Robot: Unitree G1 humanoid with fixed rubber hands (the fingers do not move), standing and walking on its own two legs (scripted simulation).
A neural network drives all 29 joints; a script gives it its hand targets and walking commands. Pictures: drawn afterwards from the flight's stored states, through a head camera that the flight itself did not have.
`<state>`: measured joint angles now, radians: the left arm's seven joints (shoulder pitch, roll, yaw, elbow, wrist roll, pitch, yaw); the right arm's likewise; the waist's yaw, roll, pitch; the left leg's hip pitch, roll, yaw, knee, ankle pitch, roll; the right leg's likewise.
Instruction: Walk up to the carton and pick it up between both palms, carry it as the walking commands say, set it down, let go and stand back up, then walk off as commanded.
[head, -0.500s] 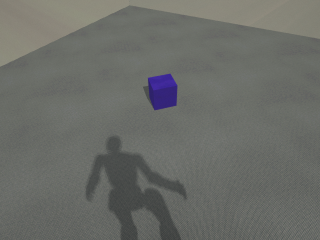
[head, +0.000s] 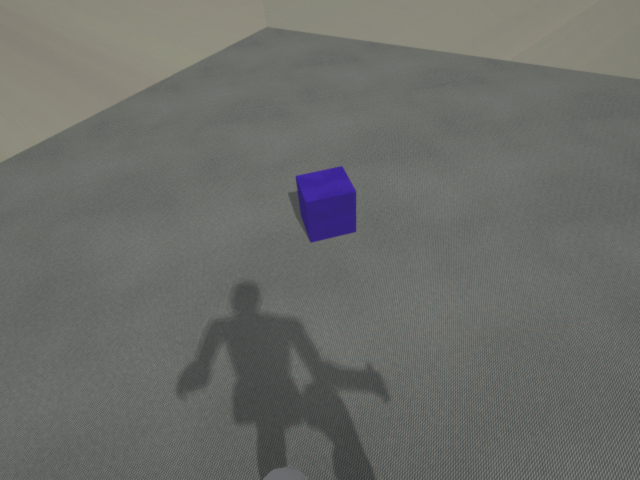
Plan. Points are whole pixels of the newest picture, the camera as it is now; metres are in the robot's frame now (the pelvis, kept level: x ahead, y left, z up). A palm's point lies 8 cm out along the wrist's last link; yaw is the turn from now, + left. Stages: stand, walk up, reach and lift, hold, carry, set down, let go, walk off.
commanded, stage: walk up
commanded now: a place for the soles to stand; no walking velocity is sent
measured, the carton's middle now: (326, 204) +1.39 +0.08 -0.65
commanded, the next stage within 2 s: none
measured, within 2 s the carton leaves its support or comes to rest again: neither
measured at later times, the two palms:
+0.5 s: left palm (118, 357) +0.34 +0.38 -0.09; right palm (508, 320) +0.37 -0.25 -0.05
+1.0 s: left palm (133, 269) +0.51 +0.40 -0.06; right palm (455, 217) +0.63 -0.23 -0.06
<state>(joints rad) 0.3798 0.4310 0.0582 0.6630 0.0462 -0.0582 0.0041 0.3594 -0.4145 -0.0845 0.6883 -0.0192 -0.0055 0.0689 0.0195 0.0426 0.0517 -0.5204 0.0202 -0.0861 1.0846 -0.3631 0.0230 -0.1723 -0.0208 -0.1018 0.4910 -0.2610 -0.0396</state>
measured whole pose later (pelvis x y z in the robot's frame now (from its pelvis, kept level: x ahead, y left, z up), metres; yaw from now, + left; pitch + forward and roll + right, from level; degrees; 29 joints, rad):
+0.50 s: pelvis +0.26 +0.07 -0.01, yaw +3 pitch -4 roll +0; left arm 0.35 0.45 0.05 0.57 0.00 -0.02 -0.04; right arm 0.37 -0.45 -0.04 0.54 -0.01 -0.04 0.02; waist -0.01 -0.06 0.09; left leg -0.22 0.02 0.06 0.56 -0.28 0.01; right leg -0.47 -0.08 0.03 1.08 -0.42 -0.02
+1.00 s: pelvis +0.48 +0.07 +0.00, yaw +3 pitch -4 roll +0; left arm 0.46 0.48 0.05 0.54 0.03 -0.04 -0.03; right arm 0.35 -0.46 -0.04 0.52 -0.02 -0.01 0.07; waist 0.07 0.03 0.06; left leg -0.48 0.08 0.03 0.76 -0.29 0.02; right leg -0.20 -0.06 -0.05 0.54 -0.28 -0.03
